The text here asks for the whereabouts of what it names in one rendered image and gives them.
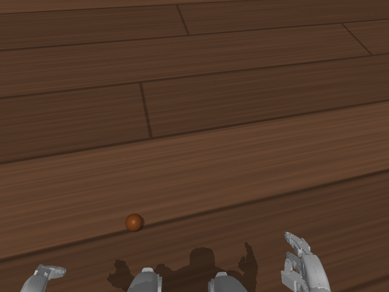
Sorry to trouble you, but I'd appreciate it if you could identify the ball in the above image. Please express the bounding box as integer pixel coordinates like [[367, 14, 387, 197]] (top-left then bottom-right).
[[125, 214, 143, 231]]

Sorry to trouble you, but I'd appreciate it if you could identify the left robot hand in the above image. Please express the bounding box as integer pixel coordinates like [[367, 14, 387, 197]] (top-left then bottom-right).
[[20, 264, 66, 292]]

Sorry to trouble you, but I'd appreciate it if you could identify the right robot hand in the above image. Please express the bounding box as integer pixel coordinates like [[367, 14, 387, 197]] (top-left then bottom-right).
[[281, 232, 331, 292]]

